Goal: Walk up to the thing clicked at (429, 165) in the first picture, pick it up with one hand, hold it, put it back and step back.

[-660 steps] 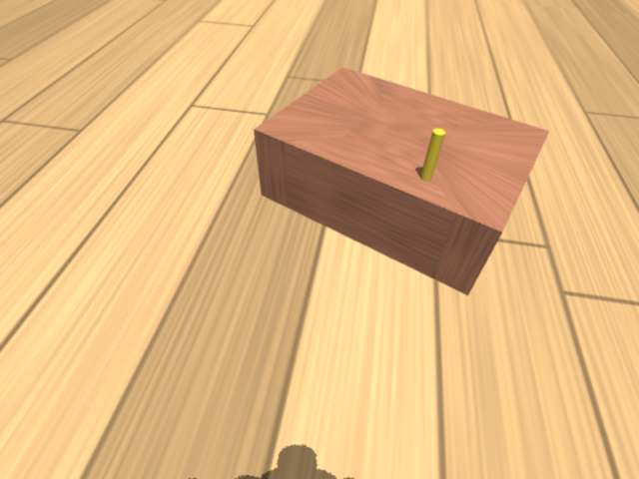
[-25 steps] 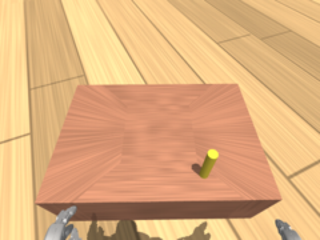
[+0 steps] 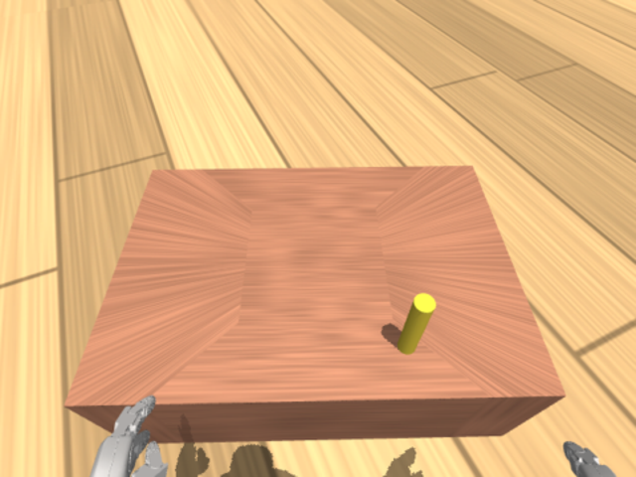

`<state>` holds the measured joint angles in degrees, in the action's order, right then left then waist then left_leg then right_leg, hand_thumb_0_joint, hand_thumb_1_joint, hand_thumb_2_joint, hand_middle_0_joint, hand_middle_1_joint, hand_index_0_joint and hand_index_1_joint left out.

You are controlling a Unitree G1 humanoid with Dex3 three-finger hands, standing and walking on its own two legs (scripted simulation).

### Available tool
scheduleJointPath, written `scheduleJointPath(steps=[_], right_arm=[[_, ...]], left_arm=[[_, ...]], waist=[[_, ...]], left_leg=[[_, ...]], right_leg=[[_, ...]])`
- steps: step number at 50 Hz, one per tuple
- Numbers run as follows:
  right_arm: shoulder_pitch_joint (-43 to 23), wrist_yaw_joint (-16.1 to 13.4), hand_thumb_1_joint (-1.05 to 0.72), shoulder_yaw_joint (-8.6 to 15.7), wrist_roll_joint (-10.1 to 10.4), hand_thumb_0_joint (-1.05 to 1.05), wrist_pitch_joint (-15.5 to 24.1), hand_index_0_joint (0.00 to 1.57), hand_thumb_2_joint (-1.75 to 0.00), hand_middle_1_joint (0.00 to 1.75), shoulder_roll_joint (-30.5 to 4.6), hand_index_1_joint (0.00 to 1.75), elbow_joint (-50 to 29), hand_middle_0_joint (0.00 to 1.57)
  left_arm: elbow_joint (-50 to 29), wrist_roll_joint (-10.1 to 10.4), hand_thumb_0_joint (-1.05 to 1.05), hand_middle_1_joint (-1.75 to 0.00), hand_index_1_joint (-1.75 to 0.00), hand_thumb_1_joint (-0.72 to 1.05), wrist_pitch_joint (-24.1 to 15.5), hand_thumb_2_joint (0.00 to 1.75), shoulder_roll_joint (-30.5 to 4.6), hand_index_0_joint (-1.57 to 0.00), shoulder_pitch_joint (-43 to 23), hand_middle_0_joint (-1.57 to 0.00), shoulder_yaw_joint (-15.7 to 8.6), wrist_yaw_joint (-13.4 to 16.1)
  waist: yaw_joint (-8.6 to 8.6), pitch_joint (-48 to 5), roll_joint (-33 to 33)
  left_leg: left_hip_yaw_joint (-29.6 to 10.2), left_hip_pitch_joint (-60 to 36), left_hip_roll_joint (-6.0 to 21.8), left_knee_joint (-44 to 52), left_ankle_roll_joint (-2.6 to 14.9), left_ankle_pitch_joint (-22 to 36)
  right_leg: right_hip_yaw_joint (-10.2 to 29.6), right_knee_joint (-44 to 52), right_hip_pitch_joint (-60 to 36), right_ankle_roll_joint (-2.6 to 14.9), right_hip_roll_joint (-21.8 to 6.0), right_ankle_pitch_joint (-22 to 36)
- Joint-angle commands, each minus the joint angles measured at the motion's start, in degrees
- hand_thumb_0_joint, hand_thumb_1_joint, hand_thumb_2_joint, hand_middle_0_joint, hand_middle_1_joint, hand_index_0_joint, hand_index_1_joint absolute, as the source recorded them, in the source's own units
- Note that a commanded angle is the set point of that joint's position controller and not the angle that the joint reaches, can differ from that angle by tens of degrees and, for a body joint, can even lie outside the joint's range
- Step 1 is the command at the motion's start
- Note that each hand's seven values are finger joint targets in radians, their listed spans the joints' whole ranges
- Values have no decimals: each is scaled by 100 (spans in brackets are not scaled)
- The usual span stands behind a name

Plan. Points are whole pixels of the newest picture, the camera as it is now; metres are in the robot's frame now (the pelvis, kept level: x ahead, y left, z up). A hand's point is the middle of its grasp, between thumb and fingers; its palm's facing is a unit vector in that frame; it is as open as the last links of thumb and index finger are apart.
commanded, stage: go down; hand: right
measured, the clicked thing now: (414, 326) +0.46 -0.18 -0.26
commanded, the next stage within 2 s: approach in 1.74 s
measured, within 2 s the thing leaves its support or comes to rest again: neither
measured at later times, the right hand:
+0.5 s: hand (576, 425) +0.23 -0.31 -0.05, palm faces +0.15 +0.95 -0.28, open 17.4 cm
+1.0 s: hand (590, 348) +0.32 -0.35 -0.02, palm faces +0.14 +0.98 -0.15, open 17.6 cm
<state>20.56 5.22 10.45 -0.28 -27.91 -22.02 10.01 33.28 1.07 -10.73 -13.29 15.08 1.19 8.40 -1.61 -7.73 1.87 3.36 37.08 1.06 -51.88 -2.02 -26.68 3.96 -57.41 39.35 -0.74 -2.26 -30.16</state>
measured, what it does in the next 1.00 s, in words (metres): stands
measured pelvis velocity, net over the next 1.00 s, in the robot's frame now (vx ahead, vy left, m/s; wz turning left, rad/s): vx -0.03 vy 0.00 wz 0.03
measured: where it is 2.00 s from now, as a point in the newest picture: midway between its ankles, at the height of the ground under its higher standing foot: outside the picture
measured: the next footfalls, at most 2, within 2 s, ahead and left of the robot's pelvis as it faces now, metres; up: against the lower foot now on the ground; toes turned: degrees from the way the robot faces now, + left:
none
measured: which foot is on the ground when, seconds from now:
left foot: down 0.00-1.00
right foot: down 0.00-1.00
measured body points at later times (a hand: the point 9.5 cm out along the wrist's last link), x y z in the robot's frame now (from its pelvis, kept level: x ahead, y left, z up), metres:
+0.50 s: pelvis -0.02 +0.01 +0.00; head +0.03 -0.01 +0.44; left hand +0.13 +0.27 -0.08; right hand +0.22 -0.36 -0.03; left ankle -0.01 +0.15 -0.68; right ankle -0.02 -0.12 -0.68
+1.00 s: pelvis -0.03 +0.00 -0.01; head +0.07 -0.03 +0.43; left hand +0.04 +0.28 -0.10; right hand +0.30 -0.40 -0.01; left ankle -0.01 +0.15 -0.68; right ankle -0.02 -0.12 -0.68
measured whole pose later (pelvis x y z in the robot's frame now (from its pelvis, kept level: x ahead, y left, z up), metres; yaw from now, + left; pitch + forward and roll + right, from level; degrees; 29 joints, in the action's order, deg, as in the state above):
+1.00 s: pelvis -0.03 +0.00 -0.01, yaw +2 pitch +16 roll +3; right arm -22.5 25.8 30.9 3.2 7.2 -39.8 59.4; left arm 39.5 -1.0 -9.6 -17.1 18.8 1.8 6.5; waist -4.1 -4.3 -0.6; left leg 2.0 46.5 0.6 -54.4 -1.7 -24.0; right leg 2.9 -59.4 48.0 -0.7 -2.6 -27.8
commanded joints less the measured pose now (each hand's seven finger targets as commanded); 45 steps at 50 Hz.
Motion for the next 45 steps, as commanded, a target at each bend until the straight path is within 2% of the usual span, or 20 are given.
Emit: scheduleJointPath(steps=[1, 2, 3, 5, 6, 8, 9, 10, 14, 18, 20, 25, 26, 31, 33, 36, 39, 43, 44, 45], right_arm=[[-13, -11, 58, 654, -34, 0, 165, 5, -3, 5, -1173, 5, -1010, 5], [-39, -11, 58, 707, -24, 0, 180, 5, -4, 5, -1239, 5, -1096, 4], [192, 30, 57, 563, -12, 0, 132, 5, -3, 5, -1027, 5, -773, 5], [-52, 25, 58, 805, 0, 0, 185, 5, -4, 5, -1325, 5, -1122, 4], [111, 70, 56, 685, 18, 0, 159, 5, -4, 5, -1170, 5, -900, 5], [-75, 79, 57, 815, 15, 0, 204, 5, -4, 5, -1336, 5, -1104, 4], [-113, 104, 56, 699, 25, 0, 201, 5, -4, 5, -1196, 5, -946, 4], [-468, 99, 55, 885, 33, 0, 268, 5, -4, 5, -1435, 5, -1173, 4], [-1259, 135, 54, 1139, 86, 0, 534, 5, -5, 5, -1783, 5, -1026, 5], [-2246, 340, 54, 1435, 267, 0, 869, 5, -5, 5, -2143, 5, -427, 5], [-2539, 552, 53, 1422, 303, 0, 993, 5, -4, 5, -2166, 5, 195, 6], [-2976, 1058, 50, 1725, 374, 0, 1322, 5, -4, 5, -2511, 5, 1488, 6], [-3223, 1150, 52, 1745, 369, 0, 1430, 5, -5, 5, -2569, 5, 1645, 5], [-3724, 1537, 53, 2061, 372, 0, 2089, 4, -6, 6, -2996, 6, 2471, 4], [-4053, 1672, 56, 2112, 408, 0, 2412, 4, -7, 6, -3071, 6, 2633, 3], [-4633, 1767, 58, 2359, 416, 0, 2912, 4, -6, 6, -3506, 6, 2734, 3], [-4876, 1881, 60, 2342, 452, 0, 3265, 3, -7, 6, -3517, 6, 3140, 3], [-5289, 1963, 60, 2484, 459, 0, 3630, 3, -6, 6, -3819, 6, 3565, 3], [-5269, 2010, 59, 2387, 455, 0, 3669, 4, -6, 6, -3685, 6, 3891, 3], [-5396, 2012, 58, 2519, 466, 0, 3756, 4, -5, 5, -3867, 5, 3808, 4]], left_arm=[[-801, 21, 0, -30, -30, 90, -371, 89, -847, -19, -128, -19, -378, 147], [-839, 19, 0, -30, -30, 90, -376, 89, -834, -19, -155, -19, -365, 163], [-767, 21, 0, -30, -30, 91, -393, 89, -842, -19, -140, -19, -363, 175], [-809, 17, 0, -30, -30, 90, -420, 89, -866, -19, -126, -19, -364, 196], [-767, 14, 0, -30, -30, 90, -427, 89, -873, -20, -149, -20, -364, 204], [-815, 10, 0, -30, -30, 90, -456, 89, -884, -20, -186, -20, -369, 221], [-780, 18, 0, -30, -30, 90, -474, 89, -892, -20, -148, -20, -364, 233], [-756, 4, 0, -30, -30, 91, -492, 89, -904, -20, -130, -20, -373, 236], [-668, -17, 0, -30, -30, 89, -577, 90, -896, -20, -143, -20, -308, 322], [-403, -9, 0, -30, -30, 89, -645, 89, -966, -20, -118, -20, -270, 381], [-299, -8, 0, -30, -30, 89, -644, 89, -1037, -20, -112, -20, -277, 385], [-172, -34, 0, -30, -30, 89, -563, 90, -1098, -20, 11, -20, -276, 313], [-155, -32, 0, -30, -30, 89, -542, 90, -1110, -20, 49, -20, -290, 283], [-53, -98, 0, -30, -30, 90, -417, 89, -1192, -20, 279, -20, -365, 140], [-91, -102, 0, -30, -30, 90, -371, 90, -1203, -20, 311, -20, -372, 78], [-112, -117, 0, -30, -30, 90, -309, 90, -1288, -20, 416, -20, -415, 35], [-36, -133, 0, -30, -30, 91, -242, 90, -1399, -20, 576, -20, -447, 1], [67, -146, 0, -30, -30, 91, -153, 90, -1443, -20, 704, -19, -409, -51], [112, -155, 0, -30, -30, 91, -136, 90, -1466, -20, 745, -19, -413, -59], [100, -159, 0, -30, -30, 91, -115, 90, -1462, -20, 733, -20, -394, -79]], waist=[[-5, -865, 316], [28, -875, 410], [-20, -760, 304], [26, -855, 475], [16, -725, 410], [29, -668, 491], [-38, -607, 424], [-65, -748, 549], [-123, -711, 525], [-173, -736, 603], [-239, -700, 608], [-86, -840, 406], [-139, -827, 406], [-35, -1091, 499], [-76, -1138, 453], [-60, -1393, 554], [-88, -1663, 598], [-82, -1587, 673], [-140, -1568, 613], [-91, -1470, 677]], left_leg=[[165, -490, -173, 524, 199, 1627], [142, -536, -161, 558, 198, 1633], [144, -449, -173, 539, 195, 1581], [137, -462, -159, 512, 210, 1586], [171, -371, -182, 499, 207, 1426], [163, -331, -177, 532, 215, 1265], [175, -252, -189, 516, 206, 1173], [157, -240, -180, 483, 217, 1214], [71, -212, -141, 503, 200, 1177], [-3, -210, -100, 593, 195, 1016], [3, -147, -112, 598, 199, 1001], [-1, -396, -88, 617, 215, 1308], [-38, -352, -87, 661, 212, 1285], [-29, -399, -89, 411, 270, 1779], [-34, -229, -109, 358, 284, 1641], [-115, -244, -92, 348, 295, 1509], [-92, -231, -116, 239, 315, 1675], [-100, -95, -122, 288, 334, 1522], [-77, -14, -142, 275, 340, 1515], [-95, -55, -130, 323, 339, 1438]], right_leg=[[-79, 849, -645, 70, 133, 2189], [-114, 836, -630, 73, 156, 2153], [-110, 825, -581, 76, 152, 2115], [-103, 827, -616, 67, 145, 2144], [-66, 863, -531, 62, 132, 2017], [-82, 900, -482, 62, 139, 1782], [-49, 918, -472, 66, 121, 1681], [-22, 912, -555, 63, 109, 1731], [-73, 843, -548, 102, 129, 1571], [-96, 861, -524, 131, 140, 1293], [-91, 899, -537, 127, 131, 1257], [-115, 867, -423, 142, 131, 1612], [-138, 842, -394, 161, 139, 1562], [-128, 774, -426, 159, 106, 2172], [-106, 758, -373, 179, 73, 2063], [-149, 723, -321, 205, 102, 1852], [-122, 712, -476, 177, 83, 2128], [-106, 745, -426, 169, 77, 2009], [-97, 753, -422, 159, 65, 2049], [-109, 779, -334, 183, 78, 1900]])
